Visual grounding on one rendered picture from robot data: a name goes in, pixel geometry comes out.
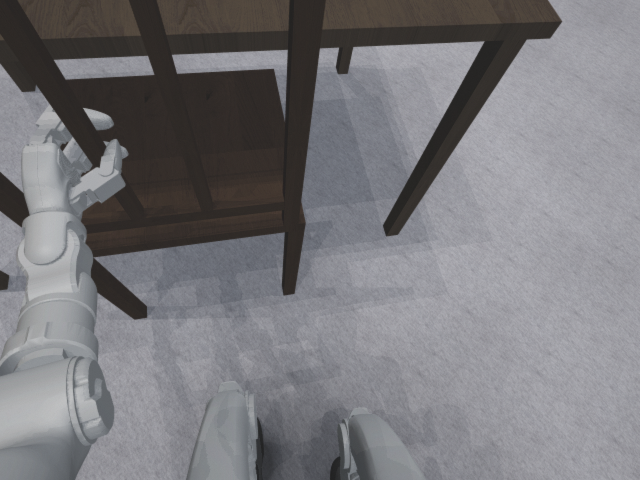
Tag table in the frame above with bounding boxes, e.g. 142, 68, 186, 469
0, 0, 562, 290

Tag chair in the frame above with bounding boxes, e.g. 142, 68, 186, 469
0, 0, 326, 320

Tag robot right shin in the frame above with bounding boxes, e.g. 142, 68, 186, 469
340, 408, 369, 480

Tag left robot forearm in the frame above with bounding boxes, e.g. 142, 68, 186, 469
0, 211, 99, 376

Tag robot left hand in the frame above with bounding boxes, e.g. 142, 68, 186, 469
21, 104, 129, 221

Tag robot left thigh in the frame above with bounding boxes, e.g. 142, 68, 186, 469
186, 389, 258, 480

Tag robot left upper arm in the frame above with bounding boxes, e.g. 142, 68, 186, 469
0, 356, 114, 480

